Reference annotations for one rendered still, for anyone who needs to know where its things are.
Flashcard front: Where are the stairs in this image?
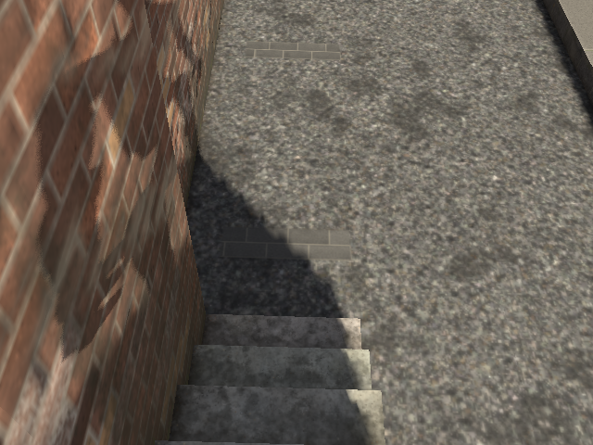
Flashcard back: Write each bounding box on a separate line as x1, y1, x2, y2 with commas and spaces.
155, 314, 385, 445

